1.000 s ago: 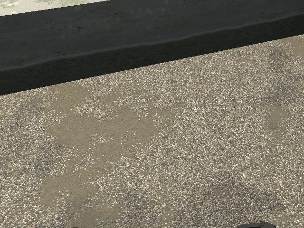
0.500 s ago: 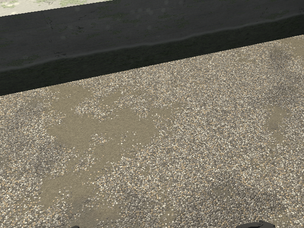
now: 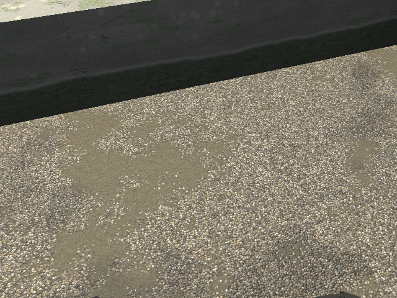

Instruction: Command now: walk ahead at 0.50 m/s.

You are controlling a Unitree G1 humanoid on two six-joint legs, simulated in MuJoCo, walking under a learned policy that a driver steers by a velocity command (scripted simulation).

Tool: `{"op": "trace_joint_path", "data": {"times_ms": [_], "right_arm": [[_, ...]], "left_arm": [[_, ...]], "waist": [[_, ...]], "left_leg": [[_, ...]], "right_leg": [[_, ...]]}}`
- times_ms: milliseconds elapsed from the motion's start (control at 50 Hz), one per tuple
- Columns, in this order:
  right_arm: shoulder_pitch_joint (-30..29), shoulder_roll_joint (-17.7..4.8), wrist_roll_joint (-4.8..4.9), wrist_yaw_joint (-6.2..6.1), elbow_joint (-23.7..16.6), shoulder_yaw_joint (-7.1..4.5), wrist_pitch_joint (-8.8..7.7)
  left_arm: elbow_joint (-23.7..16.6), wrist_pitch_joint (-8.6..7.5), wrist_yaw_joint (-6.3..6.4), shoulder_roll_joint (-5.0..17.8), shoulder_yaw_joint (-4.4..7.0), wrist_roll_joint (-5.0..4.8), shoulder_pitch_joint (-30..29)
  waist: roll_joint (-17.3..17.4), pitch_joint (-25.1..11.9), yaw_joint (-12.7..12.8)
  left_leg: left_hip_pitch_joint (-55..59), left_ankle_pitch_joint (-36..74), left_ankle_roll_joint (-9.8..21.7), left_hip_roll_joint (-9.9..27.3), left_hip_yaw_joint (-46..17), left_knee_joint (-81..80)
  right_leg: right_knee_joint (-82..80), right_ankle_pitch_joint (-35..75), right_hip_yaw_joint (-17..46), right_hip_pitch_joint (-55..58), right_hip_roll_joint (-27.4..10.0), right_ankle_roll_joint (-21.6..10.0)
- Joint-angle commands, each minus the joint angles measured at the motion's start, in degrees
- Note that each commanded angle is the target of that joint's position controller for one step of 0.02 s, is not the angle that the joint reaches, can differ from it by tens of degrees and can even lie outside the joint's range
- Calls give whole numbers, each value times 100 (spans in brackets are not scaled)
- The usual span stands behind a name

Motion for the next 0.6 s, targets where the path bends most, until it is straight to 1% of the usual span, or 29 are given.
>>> {"op": "trace_joint_path", "data": {"times_ms": [20,80,240,280,320,340,360,400,420,480,600], "right_arm": [[-569,-467,-20,-40,-550,-166,-106],[-546,-488,-9,-45,-533,-174,-114],[-543,-474,-2,-49,-520,-180,-114],[-304,-525,50,-51,-378,-223,-96],[-99,-578,111,-58,-232,-281,-73],[14,-639,179,-36,-224,-309,-64],[99,-655,191,-32,-144,-338,-55],[182,-640,218,-36,-52,-377,-34],[176,-670,234,-18,-27,-403,-38],[315,-639,272,-23,105,-451,-30],[579,-663,305,-80,317,-518,-16]], "left_arm": [[-531,-124,10,456,154,7,-470],[-504,-139,7,485,166,-11,-442],[-470,-148,0,472,170,-16,-444],[-310,-134,-14,530,217,-71,-184],[-154,-121,-26,587,278,-133,19],[-155,-94,-29,676,315,-187,101],[-89,-74,-21,687,345,-205,185],[-11,-46,-10,675,387,-228,273],[2,-29,1,624,394,-192,277],[123,21,35,653,460,-222,437],[296,52,96,670,534,-265,712]], "waist": [[-38,-321,18],[-4,-341,12],[14,-367,4],[23,-379,4],[21,-249,-3],[37,-185,-46],[41,-223,-28],[31,-158,-20],[99,-66,-16],[17,-26,-2],[-32,-65,4]], "left_leg": [[364,934,151,573,-526,-45],[383,994,159,574,-533,-30],[419,1057,171,576,-537,-20],[510,1002,233,587,-556,-86],[541,838,303,586,-559,-167],[564,1238,317,622,-552,-208],[619,1292,342,620,-546,-226],[634,1255,364,608,-528,-278],[595,1243,322,560,-495,-304],[578,1230,313,525,-463,-361],[659,1616,307,485,-398,-339]], "right_leg": [[-206,838,304,-315,-406,-145],[-208,894,317,-310,-414,-152],[-225,943,323,-275,-413,-168],[-297,867,337,-210,-424,-223],[-379,689,324,-225,-414,-284],[-357,1108,340,-201,-451,-279],[-363,1134,325,-133,-448,-289],[-404,1059,305,-134,-434,-296],[-416,1103,310,-117,-410,-289],[-440,1115,271,-73,-384,-285],[-422,1381,208,-27,-336,-260]]}}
